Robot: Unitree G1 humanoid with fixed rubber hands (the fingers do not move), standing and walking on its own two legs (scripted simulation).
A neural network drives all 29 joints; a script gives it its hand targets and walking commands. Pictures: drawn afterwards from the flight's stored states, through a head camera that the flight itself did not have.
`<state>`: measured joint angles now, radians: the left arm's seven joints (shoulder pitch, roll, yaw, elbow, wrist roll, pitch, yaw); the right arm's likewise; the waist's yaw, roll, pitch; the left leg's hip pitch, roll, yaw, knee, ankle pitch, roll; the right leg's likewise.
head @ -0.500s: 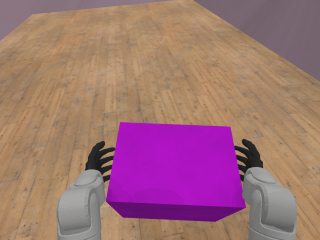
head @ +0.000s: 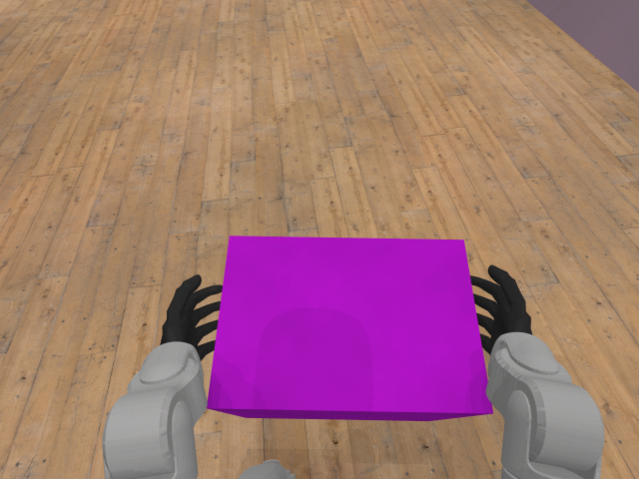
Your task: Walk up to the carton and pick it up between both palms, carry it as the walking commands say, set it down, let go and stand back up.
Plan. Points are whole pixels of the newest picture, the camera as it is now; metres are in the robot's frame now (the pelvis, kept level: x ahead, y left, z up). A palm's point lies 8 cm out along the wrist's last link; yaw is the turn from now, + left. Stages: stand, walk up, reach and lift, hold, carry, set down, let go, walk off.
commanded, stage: carry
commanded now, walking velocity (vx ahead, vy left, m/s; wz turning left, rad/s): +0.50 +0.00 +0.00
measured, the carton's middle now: (341, 339) +0.29 +0.01 +0.01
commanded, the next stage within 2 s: none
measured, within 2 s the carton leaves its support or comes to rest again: neither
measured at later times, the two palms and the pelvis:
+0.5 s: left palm (226, 138) +0.58 +0.19 +0.11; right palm (444, 127) +0.58 -0.14 +0.13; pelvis +0.33 +0.03 +0.02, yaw -2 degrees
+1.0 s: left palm (270, 37) +0.93 +0.17 +0.11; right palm (427, 31) +0.95 -0.16 +0.11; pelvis +0.69 +0.00 +0.01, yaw +1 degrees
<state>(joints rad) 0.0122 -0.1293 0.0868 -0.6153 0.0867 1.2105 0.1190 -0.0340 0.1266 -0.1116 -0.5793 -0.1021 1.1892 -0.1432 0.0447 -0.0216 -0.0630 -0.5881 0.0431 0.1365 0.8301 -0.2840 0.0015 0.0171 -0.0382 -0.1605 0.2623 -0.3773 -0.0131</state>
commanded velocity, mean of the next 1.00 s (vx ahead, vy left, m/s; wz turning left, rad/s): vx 0.50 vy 0.00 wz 0.00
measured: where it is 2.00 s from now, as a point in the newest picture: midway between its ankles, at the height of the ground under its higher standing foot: (327, 187)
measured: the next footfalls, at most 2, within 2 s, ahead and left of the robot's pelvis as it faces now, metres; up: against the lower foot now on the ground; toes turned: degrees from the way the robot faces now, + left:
left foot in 0.12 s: +0.29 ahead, +0.09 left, +0.00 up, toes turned +10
right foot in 0.66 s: +0.63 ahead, -0.08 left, +0.00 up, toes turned -11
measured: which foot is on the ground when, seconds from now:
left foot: up 0.00-0.10, down 0.12-0.66, up 0.68-1.00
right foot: down 0.00-0.14, up 0.16-0.64, down 0.66-1.00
